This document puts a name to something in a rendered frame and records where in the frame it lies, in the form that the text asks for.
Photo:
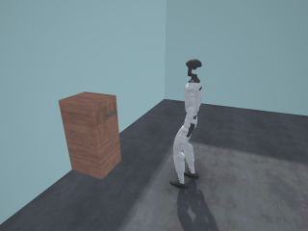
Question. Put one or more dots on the right robot shin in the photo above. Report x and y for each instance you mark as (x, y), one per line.
(190, 160)

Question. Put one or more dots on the left robot hand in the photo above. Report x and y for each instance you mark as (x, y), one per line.
(182, 139)

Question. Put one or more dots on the cabinet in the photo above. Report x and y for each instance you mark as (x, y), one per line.
(93, 150)

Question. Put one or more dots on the left robot forearm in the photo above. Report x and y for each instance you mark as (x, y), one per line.
(188, 121)

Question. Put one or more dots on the handle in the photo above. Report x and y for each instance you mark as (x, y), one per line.
(110, 114)

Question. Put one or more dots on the robot right thigh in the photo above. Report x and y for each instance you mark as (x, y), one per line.
(188, 147)

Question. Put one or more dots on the drawer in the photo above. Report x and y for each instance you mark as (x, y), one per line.
(100, 113)

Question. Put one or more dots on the robot left upper arm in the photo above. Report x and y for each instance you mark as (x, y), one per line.
(190, 90)

